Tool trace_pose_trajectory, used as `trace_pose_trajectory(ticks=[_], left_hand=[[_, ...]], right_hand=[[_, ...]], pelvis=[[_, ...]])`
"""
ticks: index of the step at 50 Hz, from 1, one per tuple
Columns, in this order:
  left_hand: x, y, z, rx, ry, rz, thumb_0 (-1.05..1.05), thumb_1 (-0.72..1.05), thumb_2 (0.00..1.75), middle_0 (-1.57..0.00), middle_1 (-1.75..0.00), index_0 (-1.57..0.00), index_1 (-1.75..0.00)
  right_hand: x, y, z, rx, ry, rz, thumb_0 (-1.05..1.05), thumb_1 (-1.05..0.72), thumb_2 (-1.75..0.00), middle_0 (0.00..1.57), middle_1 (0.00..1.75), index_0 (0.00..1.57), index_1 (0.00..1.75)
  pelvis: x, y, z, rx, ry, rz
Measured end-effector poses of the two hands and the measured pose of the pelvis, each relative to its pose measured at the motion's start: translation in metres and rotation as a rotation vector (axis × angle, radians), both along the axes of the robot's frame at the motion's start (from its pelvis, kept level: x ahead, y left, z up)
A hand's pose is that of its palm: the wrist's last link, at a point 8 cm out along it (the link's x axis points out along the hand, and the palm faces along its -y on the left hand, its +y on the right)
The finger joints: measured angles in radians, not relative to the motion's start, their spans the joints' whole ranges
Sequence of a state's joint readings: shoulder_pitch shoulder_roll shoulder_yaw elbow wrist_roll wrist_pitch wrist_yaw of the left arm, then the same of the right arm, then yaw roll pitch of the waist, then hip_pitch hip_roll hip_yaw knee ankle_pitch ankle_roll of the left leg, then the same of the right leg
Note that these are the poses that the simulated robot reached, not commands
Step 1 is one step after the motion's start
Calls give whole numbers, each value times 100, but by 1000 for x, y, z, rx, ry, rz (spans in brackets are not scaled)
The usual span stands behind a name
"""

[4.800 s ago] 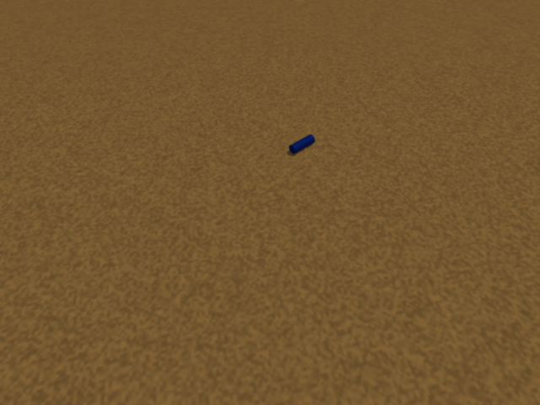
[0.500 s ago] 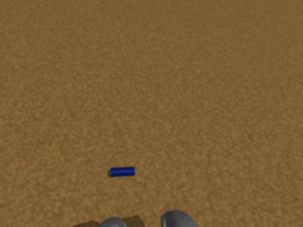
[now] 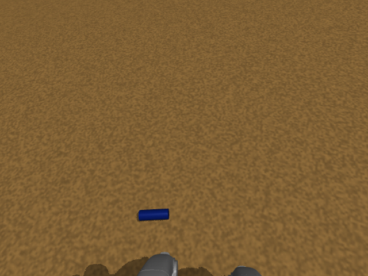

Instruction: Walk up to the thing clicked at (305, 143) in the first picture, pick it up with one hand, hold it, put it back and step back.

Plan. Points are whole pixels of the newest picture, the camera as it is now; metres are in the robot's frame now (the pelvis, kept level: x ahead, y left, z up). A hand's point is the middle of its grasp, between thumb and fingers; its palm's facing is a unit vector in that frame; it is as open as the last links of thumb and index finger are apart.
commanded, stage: walk up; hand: left
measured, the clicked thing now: (154, 214) +0.45 +0.24 -0.72
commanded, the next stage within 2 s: stand in 1.82 s
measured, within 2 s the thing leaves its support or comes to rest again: neither
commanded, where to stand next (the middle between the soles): +0.07 +0.06 m, yaw +2 degrees
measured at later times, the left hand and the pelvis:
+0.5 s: hand out of the picture +0.06 +0.33 -0.15, palm faces +0.02 -0.91 -0.41, open 7.4 cm; pelvis -0.01 +0.05 +0.00, yaw +3 degrees
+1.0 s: hand out of the picture +0.10 +0.31 -0.12, palm faces +0.02 -0.95 -0.32, open 7.4 cm; pelvis +0.01 +0.06 +0.03, yaw +3 degrees
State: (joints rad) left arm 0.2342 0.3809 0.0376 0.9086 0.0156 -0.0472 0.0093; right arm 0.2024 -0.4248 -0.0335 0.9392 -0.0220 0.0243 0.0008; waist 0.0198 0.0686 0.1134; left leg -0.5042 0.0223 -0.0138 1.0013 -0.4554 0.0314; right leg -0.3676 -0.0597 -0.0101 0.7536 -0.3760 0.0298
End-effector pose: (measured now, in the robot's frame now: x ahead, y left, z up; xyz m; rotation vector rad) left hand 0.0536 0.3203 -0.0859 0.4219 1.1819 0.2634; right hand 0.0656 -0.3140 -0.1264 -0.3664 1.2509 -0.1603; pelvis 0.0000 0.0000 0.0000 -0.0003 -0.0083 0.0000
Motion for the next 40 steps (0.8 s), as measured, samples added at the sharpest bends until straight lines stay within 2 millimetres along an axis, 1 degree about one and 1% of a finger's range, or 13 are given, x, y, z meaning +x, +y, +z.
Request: trace_pose_trajectory(ticks=[4,8,10,12,17,20,23,27,32,36,40], left_hand=[[-5,17,-2,30,8,19,0,90,90,-21,-30,-21,-30],[-10,41,-14,38,17,33,0,90,90,-21,-30,-21,-30],[-10,52,-21,33,25,43,0,90,90,-21,-30,-21,-30],[-9,57,-23,22,30,52,0,90,90,-21,-30,-21,-30],[2,61,-22,-13,1,39,0,90,90,-20,-30,-21,-30],[6,60,-22,-23,-24,38,0,90,90,-20,-30,-21,-30],[5,55,-22,-31,-34,36,0,90,90,-20,-30,-21,-30],[1,49,-18,-60,-13,19,0,90,90,-20,-30,-21,-30],[7,45,-13,-102,-4,15,0,90,90,-21,-30,-21,-30],[13,44,-11,-121,-3,25,0,90,90,-21,-30,-21,-30],[18,42,-9,-131,9,36,0,90,90,-20,-30,-21,-30]], right_hand=[[30,12,3,4,-26,44,0,-91,-90,21,30,21,30],[58,24,9,-25,-82,72,0,-91,-90,21,30,21,30],[65,32,14,-40,-108,77,0,-91,-90,21,30,21,30],[68,40,20,-43,-133,78,0,-91,-90,21,30,21,30],[62,55,33,-42,-150,55,0,-91,-90,21,30,21,30],[56,58,30,-33,-148,48,0,-91,-90,21,30,21,30],[51,60,23,-20,-139,35,0,-91,-90,21,30,21,30],[41,71,22,12,-120,19,0,-91,-90,21,30,21,30],[21,81,24,31,-60,11,0,-91,-90,21,30,21,30],[12,84,30,30,-10,11,0,-91,-90,21,30,21,30],[14,82,36,20,7,6,0,-91,-90,21,30,21,30]], pelvis=[[1,7,-2,2,9,22],[0,24,-9,4,12,46],[-2,33,-10,38,-3,42],[-3,41,-9,12,-9,45],[0,49,-1,-13,-14,46],[-1,50,-2,-13,-23,47],[-4,51,-3,-30,-41,43],[-6,54,4,-11,-43,46],[-5,60,14,-16,-36,40],[0,60,21,-13,-27,41],[4,59,27,-11,-22,43]])
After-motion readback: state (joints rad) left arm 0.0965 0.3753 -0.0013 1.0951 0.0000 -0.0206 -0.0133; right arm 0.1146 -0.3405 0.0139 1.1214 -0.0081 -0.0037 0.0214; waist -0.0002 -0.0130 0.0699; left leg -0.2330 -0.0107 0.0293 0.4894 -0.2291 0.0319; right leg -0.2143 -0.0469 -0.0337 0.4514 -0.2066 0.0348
